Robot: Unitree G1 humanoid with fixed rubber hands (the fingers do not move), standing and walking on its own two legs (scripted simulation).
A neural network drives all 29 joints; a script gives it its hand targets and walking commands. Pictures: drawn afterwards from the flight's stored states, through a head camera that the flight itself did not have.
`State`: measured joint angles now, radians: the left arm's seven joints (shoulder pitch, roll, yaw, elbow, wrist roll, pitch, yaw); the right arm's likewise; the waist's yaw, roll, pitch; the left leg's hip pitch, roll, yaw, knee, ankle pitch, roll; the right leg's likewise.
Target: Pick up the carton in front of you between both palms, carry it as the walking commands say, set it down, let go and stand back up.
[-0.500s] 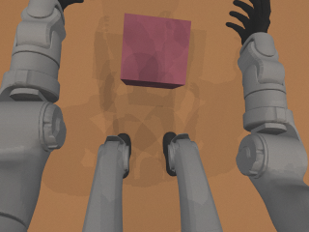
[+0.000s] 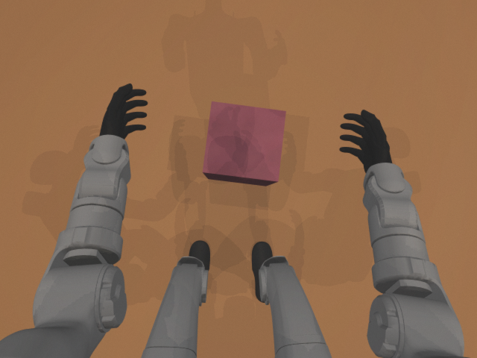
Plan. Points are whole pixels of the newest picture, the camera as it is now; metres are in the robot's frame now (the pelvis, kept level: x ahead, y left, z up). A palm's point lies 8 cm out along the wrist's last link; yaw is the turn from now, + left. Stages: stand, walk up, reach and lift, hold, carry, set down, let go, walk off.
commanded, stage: let go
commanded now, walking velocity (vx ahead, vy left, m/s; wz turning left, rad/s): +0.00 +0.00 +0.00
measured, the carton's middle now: (242, 149) +0.49 -0.04 -0.57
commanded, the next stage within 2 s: stand in 1.08 s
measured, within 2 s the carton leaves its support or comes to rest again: neither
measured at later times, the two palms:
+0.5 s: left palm (50, 246) +0.27 +0.22 -0.01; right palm (436, 280) +0.23 -0.24 +0.00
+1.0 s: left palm (25, 300) +0.22 +0.23 +0.01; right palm (443, 297) +0.22 -0.23 +0.02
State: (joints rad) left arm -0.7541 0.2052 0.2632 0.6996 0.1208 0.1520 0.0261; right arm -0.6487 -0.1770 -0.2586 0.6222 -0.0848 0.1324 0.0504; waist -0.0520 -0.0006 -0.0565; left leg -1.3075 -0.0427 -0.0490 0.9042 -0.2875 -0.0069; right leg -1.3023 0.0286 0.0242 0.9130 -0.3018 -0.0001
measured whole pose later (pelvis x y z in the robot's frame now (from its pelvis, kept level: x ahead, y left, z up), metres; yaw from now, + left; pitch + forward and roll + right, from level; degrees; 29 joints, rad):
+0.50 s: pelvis +0.05 +0.00 +0.08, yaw -1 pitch +11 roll +0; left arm 0.06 0.20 0.10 0.53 0.02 -0.01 -0.03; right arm 0.14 -0.19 -0.05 0.46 0.02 -0.01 0.07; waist -0.04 -0.03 -0.01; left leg -0.45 -0.03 -0.04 0.51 -0.26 0.00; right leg -0.45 0.03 0.04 0.51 -0.26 0.00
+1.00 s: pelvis +0.06 +0.00 +0.08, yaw -1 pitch -5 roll +0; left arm 0.23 0.21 0.04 0.43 0.01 0.12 -0.05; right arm 0.21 -0.21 -0.03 0.39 -0.03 0.19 0.06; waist 0.00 0.00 0.11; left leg -0.08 -0.03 -0.04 0.46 -0.28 0.01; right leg -0.08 0.02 0.05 0.47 -0.29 0.00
